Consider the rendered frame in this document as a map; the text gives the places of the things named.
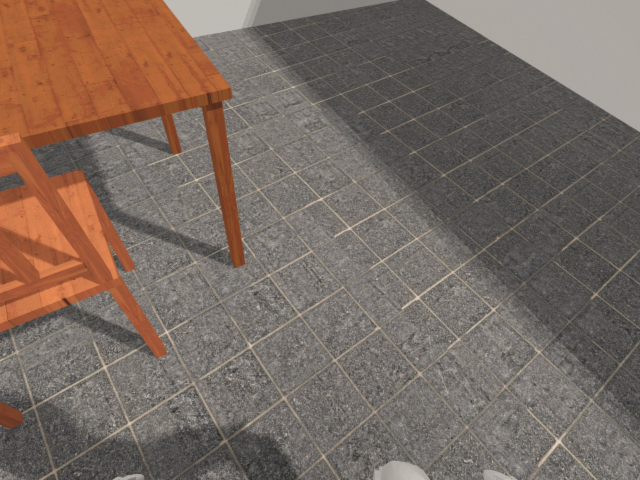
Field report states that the chair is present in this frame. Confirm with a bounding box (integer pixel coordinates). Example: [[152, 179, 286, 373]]
[[0, 132, 167, 429]]

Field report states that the table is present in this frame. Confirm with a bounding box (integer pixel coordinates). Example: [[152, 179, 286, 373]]
[[0, 0, 245, 268]]

